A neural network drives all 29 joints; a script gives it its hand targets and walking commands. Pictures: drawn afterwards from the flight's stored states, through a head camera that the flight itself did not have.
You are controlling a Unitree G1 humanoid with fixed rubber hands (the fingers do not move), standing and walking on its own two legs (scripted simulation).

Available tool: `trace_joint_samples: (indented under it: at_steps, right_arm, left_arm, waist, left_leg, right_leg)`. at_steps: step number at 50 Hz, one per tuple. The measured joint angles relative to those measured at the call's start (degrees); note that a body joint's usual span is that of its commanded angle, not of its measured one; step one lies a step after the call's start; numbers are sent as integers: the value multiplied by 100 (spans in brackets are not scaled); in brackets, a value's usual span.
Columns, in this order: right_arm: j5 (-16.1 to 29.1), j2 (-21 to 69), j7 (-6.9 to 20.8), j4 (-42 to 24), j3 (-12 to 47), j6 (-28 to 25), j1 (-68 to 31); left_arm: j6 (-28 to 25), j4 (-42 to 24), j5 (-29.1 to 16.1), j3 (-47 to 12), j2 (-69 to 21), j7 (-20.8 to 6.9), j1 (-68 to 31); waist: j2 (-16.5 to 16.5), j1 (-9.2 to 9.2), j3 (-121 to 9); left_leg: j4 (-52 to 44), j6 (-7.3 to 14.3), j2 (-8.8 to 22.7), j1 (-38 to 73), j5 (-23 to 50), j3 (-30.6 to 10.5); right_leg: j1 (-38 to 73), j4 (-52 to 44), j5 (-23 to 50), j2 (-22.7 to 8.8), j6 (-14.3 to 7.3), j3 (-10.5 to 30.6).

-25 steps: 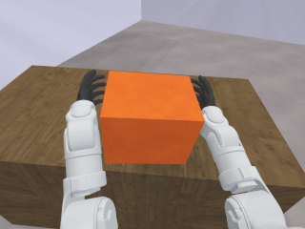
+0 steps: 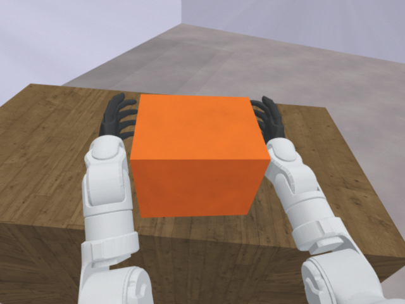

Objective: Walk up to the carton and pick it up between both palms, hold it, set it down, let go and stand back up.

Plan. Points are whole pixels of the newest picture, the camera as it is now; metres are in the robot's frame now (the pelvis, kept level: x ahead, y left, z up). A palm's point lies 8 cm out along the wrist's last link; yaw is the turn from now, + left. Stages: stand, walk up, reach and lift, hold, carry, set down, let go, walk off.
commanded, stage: hold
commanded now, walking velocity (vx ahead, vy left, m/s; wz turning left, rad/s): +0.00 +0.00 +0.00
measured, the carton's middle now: (195, 156) +0.35 +0.00 +0.15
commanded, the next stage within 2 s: none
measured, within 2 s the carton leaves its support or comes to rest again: neither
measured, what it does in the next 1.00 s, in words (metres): stands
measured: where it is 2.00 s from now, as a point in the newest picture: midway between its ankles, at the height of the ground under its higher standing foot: outside the picture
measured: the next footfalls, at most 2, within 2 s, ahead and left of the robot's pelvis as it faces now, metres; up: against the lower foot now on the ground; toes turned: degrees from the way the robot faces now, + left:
none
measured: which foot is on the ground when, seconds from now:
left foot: down 0.00-1.00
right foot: down 0.00-1.00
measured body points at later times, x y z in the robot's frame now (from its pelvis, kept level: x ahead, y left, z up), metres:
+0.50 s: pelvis -0.02 +0.00 +0.00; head -0.06 +0.03 +0.45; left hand +0.36 +0.15 +0.20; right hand +0.36 -0.15 +0.19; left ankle -0.01 +0.14 -0.75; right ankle +0.00 -0.12 -0.75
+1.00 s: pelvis -0.02 +0.00 +0.00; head -0.06 +0.04 +0.45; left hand +0.36 +0.15 +0.20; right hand +0.36 -0.15 +0.19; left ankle -0.01 +0.14 -0.75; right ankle +0.00 -0.12 -0.75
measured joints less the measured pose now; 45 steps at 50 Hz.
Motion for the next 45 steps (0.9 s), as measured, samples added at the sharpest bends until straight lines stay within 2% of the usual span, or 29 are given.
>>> trace_joint_samples:
  at_steps: [6,15,28,36,45]
  right_arm:
    - [223,-65,-97,-405,203,140,284]
    - [132,-62,-88,-643,65,241,289]
    - [-192,68,112,2,-279,292,-91]
    - [-199,62,40,-2,-238,182,-105]
    - [-240,90,18,142,-241,225,-178]
  left_arm:
    - [151,-438,-4,-110,-62,-19,347]
    - [171,-460,-95,-102,-93,28,199]
    - [188,186,48,88,-68,38,-233]
    - [23,297,-51,113,-10,23,-275]
    - [32,468,-9,201,27,-55,-354]
  waist:
    - [75,-57,54]
    - [163,76,48]
    - [52,107,-47]
    - [183,109,-90]
    - [84,122,-83]
  left_leg:
    - [32,37,-41,80,-59,0]
    - [-16,72,-77,-67,50,73]
    - [-107,18,-23,-88,188,65]
    - [-98,11,-14,-124,203,37]
    - [-137,17,-22,-65,216,32]
  right_leg:
    - [98,0,-40,-40,36,-2]
    - [-110,19,59,-77,35,73]
    - [-219,112,94,-25,-40,71]
    - [-236,105,109,-16,-37,46]
    - [-178,75,111,-22,-36,39]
